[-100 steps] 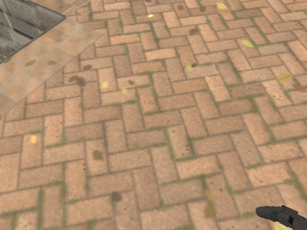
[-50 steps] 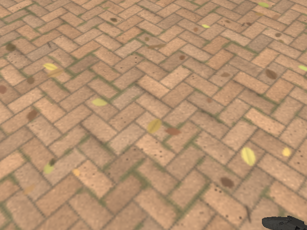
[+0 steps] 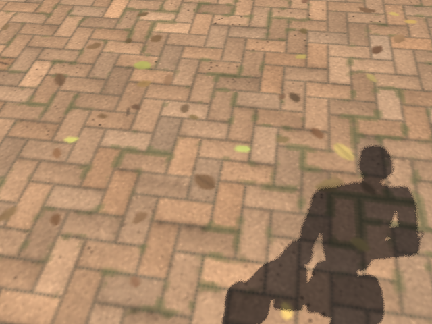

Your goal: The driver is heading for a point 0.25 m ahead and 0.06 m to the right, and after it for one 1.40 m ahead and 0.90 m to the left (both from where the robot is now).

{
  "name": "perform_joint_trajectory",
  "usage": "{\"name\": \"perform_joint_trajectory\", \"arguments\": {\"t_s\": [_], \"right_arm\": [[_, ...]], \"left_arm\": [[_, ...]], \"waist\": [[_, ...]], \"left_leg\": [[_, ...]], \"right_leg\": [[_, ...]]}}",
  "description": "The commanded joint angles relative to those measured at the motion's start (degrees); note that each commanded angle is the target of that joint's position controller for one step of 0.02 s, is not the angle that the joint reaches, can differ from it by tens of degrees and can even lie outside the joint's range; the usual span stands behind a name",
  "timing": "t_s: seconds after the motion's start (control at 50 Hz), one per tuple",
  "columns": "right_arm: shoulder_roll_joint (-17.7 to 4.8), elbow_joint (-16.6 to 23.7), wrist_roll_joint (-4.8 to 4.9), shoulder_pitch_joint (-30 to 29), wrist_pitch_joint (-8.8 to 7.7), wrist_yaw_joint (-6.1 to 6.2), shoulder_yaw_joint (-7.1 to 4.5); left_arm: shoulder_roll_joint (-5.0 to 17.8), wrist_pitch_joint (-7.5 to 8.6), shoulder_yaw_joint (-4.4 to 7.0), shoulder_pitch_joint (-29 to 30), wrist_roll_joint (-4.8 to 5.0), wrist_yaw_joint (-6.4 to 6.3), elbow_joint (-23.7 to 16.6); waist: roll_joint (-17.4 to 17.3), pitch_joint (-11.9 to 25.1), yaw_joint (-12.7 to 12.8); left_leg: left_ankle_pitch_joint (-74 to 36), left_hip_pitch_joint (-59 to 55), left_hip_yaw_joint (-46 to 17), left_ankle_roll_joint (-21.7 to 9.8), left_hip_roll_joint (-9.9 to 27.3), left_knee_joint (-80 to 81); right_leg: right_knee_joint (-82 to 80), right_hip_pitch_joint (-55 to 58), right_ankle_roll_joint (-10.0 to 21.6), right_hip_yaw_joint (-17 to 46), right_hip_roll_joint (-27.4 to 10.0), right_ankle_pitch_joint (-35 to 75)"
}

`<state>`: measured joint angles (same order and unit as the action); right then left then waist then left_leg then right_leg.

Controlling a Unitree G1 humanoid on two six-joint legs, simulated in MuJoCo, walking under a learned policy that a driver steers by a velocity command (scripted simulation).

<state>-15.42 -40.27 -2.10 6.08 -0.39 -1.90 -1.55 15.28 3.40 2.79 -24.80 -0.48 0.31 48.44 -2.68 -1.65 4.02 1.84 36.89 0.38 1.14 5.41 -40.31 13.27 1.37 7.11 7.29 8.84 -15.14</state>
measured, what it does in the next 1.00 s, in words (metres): walks ahead, turning left: left foot, then right foot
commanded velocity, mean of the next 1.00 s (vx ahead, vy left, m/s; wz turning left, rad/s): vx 0.50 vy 0.00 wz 0.24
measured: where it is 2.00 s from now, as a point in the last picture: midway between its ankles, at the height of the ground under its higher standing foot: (160, 180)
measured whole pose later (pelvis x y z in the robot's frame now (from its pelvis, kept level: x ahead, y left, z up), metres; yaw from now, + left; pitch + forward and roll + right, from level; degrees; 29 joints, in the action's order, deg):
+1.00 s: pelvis +0.53 +0.03 +0.00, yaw +19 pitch +1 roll -2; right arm -16.0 -43.4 -1.9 7.2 0.8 -3.8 -3.5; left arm 14.0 5.5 2.6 -22.2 -1.2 -0.3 52.0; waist -2.8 -1.6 2.7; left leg 3.1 37.7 1.0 -1.6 4.7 -47.9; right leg 13.2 0.3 1.7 -12.6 0.9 -14.7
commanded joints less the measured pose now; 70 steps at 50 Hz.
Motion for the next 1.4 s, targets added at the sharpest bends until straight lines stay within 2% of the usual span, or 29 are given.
{"name": "perform_joint_trajectory", "arguments": {"t_s": [0.02,0.08,0.12,0.14,0.16,0.18,0.2,0.24,0.26,0.36,0.52,0.6,0.62,0.64,0.66,0.68,0.7,0.76,0.92,1.04,1.1,1.14,1.16,1.18,1.2,1.22,1.26,1.3,1.4], "right_arm": [[-4.5,6.5,0.32,-9.0,-1.59,-0.20,-0.87],[-5.9,4.5,0.41,-1.8,-2.15,0.44,-1.60],[-8.6,-0.2,0.10,13.9,-3.05,1.93,-2.92],[-13.7,-0.8,-1.25,22.1,-3.40,2.80,-4.03],[-16.4,-2.2,-0.88,22.3,-2.89,2.15,-4.97],[-11.1,-1.8,0.91,17.3,-2.50,1.57,-3.88],[-7.8,-1.3,1.34,12.4,-2.59,1.30,-3.11],[-4.6,-2.2,1.06,9.9,-3.11,1.14,-2.01],[-5.0,-3.0,1.24,10.2,-3.52,1.23,-2.00],[-5.9,-7.0,2.19,16.1,-4.67,0.92,-2.25],[-7.6,-9.7,1.76,21.6,-3.75,1.47,-2.93],[-9.1,-8.8,1.47,18.2,-3.35,1.93,-3.59],[-7.7,-8.3,1.88,18.0,-3.56,1.67,-3.30],[-3.3,-5.5,3.05,18.5,-3.84,1.50,-2.24],[-2.3,-4.3,3.33,23.1,-3.26,1.75,-2.15],[-6.2,-6.2,1.81,21.4,-2.16,2.11,-3.02],[-5.6,-6.2,1.51,18.5,-2.00,1.50,-3.08],[-3.7,-5.9,0.18,16.6,-0.46,0.16,-3.06],[-2.2,-0.8,0.30,3.4,0.79,-1.67,-2.41],[-1.9,3.1,-0.11,-6.4,0.40,-2.67,-1.46],[-2.9,3.4,-0.50,-5.1,0.40,-2.20,-1.90],[-4.7,0.4,-0.75,5.6,-0.30,-1.26,-3.13],[-7.6,-2.9,-1.32,15.9,-0.77,-0.35,-4.54],[-15.6,-2.7,-1.08,17.5,-0.73,0.50,-6.57],[-16.4,-1.2,0.86,18.5,-0.12,0.79,-6.80],[-15.4,-2.3,1.18,16.5,0.15,1.28,-6.51],[-9.6,-2.7,1.56,11.4,-0.45,1.80,-4.94],[-7.1,-2.1,2.08,8.7,-1.33,1.69,-4.03],[-9.0,-3.4,2.00,13.4,-2.60,1.39,-4.48]], "left_arm": [[8.9,0.66,1.86,-4.2,-0.47,-0.81,-0.8],[10.2,0.86,1.89,-1.4,-0.69,-1.28,-0.2],[10.1,1.11,1.65,0.0,-0.67,-0.93,0.1],[5.8,1.48,0.49,-1.9,0.37,-0.69,-1.9],[4.3,1.29,0.44,-7.7,0.93,-0.59,-1.2],[7.5,0.93,0.89,-3.0,-1.09,-0.84,-0.8],[7.3,0.93,0.85,1.1,-1.09,-0.34,-1.4],[5.6,0.20,0.43,4.4,-1.52,0.44,-2.0],[4.9,-0.38,0.14,2.3,-1.72,0.81,-1.5],[3.0,-0.89,-0.85,11.1,-2.43,1.55,-3.9],[2.3,-0.01,-2.10,26.1,-1.11,1.33,-8.5],[5.5,1.45,-0.77,16.9,-1.08,0.23,-6.3],[8.2,2.29,0.26,9.2,-2.04,-0.55,-4.4],[13.3,2.43,1.47,1.1,-3.48,-1.53,-4.5],[15.8,1.21,2.39,2.4,-2.86,-1.40,-4.3],[9.9,0.65,1.28,6.1,-1.89,-1.19,-5.0],[5.7,0.83,0.30,9.7,-1.42,-0.98,-5.5],[3.3,2.00,-0.25,11.2,-0.99,-1.07,-4.2],[4.7,3.19,0.80,6.5,-0.65,-0.69,-0.8],[7.0,2.40,1.60,2.4,-0.76,-1.07,1.4],[8.9,1.18,2.01,1.6,-0.95,-1.54,2.2],[10.6,0.02,2.38,1.9,-0.83,-1.63,2.3],[10.0,-0.19,2.14,2.5,-0.91,-1.56,1.3],[3.2,0.20,0.52,0.5,-0.26,-0.52,-3.2],[6.6,0.92,1.27,6.5,-0.94,-0.19,-5.2],[6.7,1.39,1.24,11.6,-0.66,0.05,-6.8],[5.4,1.82,0.70,10.0,-0.69,-0.13,-5.6],[5.2,-0.26,0.72,7.2,-2.33,-0.05,-4.8],[3.7,-2.11,0.35,14.1,-2.31,0.61,-7.5]], "waist": [[5.8,-2.7,1.3],[7.0,-1.0,-2.8],[4.4,7.7,-10.2],[-3.1,16.0,-11.9],[-13.9,18.8,-8.5],[-3.7,10.3,-6.9],[0.3,3.9,-5.7],[0.9,-0.3,-3.9],[-2.4,0.8,-2.8],[-1.2,-1.5,-3.6],[-1.9,-1.1,-7.3],[-1.2,2.5,-2.0],[2.4,7.5,1.1],[10.4,16.9,3.6],[19.2,18.8,0.3],[10.0,11.2,-1.0],[6.2,5.2,-1.9],[9.1,1.0,-4.5],[6.9,-1.6,-3.8],[6.9,-3.7,-1.2],[8.0,-1.8,-2.4],[7.5,4.9,-7.3],[3.7,10.9,-11.9],[-10.4,16.9,-9.6],[-5.8,20.3,-11.5],[-1.1,11.9,-10.9],[3.0,3.0,-5.6],[2.0,3.3,-2.7],[0.7,0.9,-3.9]], "left_leg": [[0.3,1.5,1.4,-1.9,-2.2,4.4],[6.3,-11.6,2.6,-4.8,-5.9,8.9],[5.9,-32.8,1.1,-7.8,-5.1,12.9],[13.9,-48.1,-17.0,-11.8,9.3,14.1],[11.6,-53.7,-41.2,-18.1,19.5,21.7],[17.2,-46.1,-39.3,-16.8,16.6,23.9],[16.0,-38.3,-29.8,-15.8,14.5,25.0],[6.8,-30.7,-18.5,-12.3,8.4,28.0],[2.8,-29.2,-16.1,-12.6,8.1,28.6],[-7.3,-29.5,-11.1,-14.5,5.3,31.8],[-14.9,-31.6,-10.9,-12.1,3.6,26.5],[-18.5,-31.0,-13.4,-9.7,3.2,15.1],[-14.6,-26.4,-10.9,-8.4,-0.4,3.9],[3.9,-15.6,-6.1,-6.5,-5.4,-13.2],[30.9,-2.5,-2.5,-6.4,-10.6,-23.8],[27.1,0.6,-4.6,-6.9,-6.2,-28.4],[21.8,0.3,-4.9,-6.6,-4.3,-27.5],[16.5,-3.3,-3.6,-4.4,-1.3,-24.5],[2.7,3.8,-1.2,-1.9,-0.1,-14.5],[2.0,-0.8,4.8,-5.2,-1.6,0.8],[10.4,-6.5,8.1,-8.4,-5.7,4.0],[13.7,-19.4,8.9,-11.5,-10.5,7.9],[13.6,-34.5,3.3,-13.9,-8.4,11.4],[17.7,-54.0,-25.2,-21.5,9.7,13.9],[13.3,-56.4,-44.6,-24.6,14.9,23.0],[7.0,-51.8,-34.2,-23.0,13.1,23.3],[-5.7,-37.0,-22.2,-18.6,7.7,23.9],[-11.1,-30.4,-17.1,-17.2,4.0,25.3],[-6.9,-27.2,-16.1,-16.9,1.1,28.6]], "right_leg": [[0.2,2.6,5.0,8.6,-17.7,30.5],[6.1,1.7,2.5,6.9,-17.7,45.6],[25.7,-4.2,0.5,3.1,-13.7,47.9],[44.1,-16.8,-1.2,0.1,-8.8,27.7],[58.3,-30.8,-2.8,-2.1,0.6,-14.6],[61.2,-35.1,-1.9,1.6,-3.7,-10.9],[59.2,-35.0,-1.9,0.7,-6.1,-6.1],[54.0,-32.6,-2.2,-1.6,-9.5,-2.6],[52.6,-30.5,-2.9,-2.4,-10.0,-2.2],[43.2,-36.6,-6.3,-6.8,-13.0,3.6],[21.6,-30.7,-8.3,-8.7,-10.0,13.3],[13.3,-15.4,-5.5,-7.8,-7.9,7.1],[11.2,-3.8,-3.5,-4.0,-11.8,5.9],[8.6,10.5,0.1,12.7,-27.3,-5.1],[2.3,13.6,5.1,32.5,-35.8,-9.2],[1.9,7.1,4.7,28.7,-33.1,-13.7],[0.6,0.5,3.5,19.8,-29.9,-10.2],[-3.0,-8.0,0.8,4.4,-24.1,5.6],[-6.0,-5.9,1.7,-10.5,-22.7,17.5],[-3.3,-0.5,0.2,-17.0,-24.3,23.9],[5.8,4.0,-1.1,-20.2,-24.8,44.7],[23.7,2.8,-1.8,-21.9,-24.2,53.8],[39.2,-6.8,-3.7,-22.6,-22.8,42.0],[60.2,-32.5,-7.3,-22.0,-14.5,-1.5],[69.1,-42.0,-8.4,-9.4,-8.2,-15.5],[68.7,-46.9,-7.6,-5.8,-11.8,-9.8],[58.4,-40.9,-7.3,-5.8,-15.5,-3.7],[54.1,-34.2,-8.5,-5.6,-16.1,-3.3],[43.4,-37.6,-10.5,-7.0,-15.3,3.8]]}}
